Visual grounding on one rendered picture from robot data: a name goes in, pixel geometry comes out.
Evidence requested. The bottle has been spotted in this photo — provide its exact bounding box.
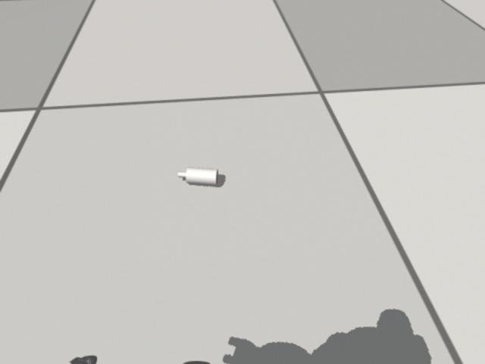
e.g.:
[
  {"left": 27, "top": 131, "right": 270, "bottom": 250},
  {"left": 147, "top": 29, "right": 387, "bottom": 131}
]
[{"left": 178, "top": 167, "right": 218, "bottom": 186}]

